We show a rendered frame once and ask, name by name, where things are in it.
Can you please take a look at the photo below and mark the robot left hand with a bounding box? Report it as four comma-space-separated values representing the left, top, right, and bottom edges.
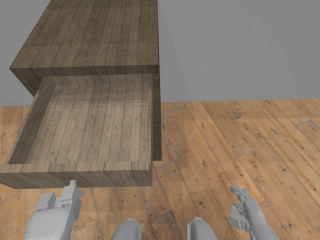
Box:
24, 184, 84, 240

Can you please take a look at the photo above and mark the robot right shin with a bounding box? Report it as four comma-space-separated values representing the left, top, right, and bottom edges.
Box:
193, 217, 203, 221

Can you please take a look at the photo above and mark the drawer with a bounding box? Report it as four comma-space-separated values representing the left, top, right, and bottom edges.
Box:
0, 74, 153, 189

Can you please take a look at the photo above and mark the cabinet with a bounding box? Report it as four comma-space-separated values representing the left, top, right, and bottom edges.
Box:
9, 0, 162, 161

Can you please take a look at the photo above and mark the robot right hand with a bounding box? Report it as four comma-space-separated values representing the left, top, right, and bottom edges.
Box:
228, 185, 267, 233

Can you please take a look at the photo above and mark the left robot thigh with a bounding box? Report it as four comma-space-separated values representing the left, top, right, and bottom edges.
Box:
111, 221, 143, 240

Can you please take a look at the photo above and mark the robot right forearm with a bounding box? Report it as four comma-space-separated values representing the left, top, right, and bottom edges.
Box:
249, 223, 280, 240

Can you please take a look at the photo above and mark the handle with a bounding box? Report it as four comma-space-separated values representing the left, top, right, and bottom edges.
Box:
53, 180, 82, 221

